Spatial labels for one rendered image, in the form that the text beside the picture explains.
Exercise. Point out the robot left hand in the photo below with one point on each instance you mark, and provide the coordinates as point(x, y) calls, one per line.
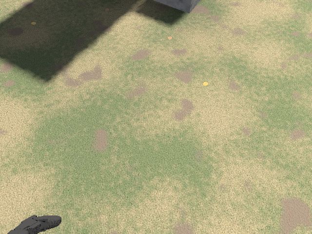
point(34, 224)

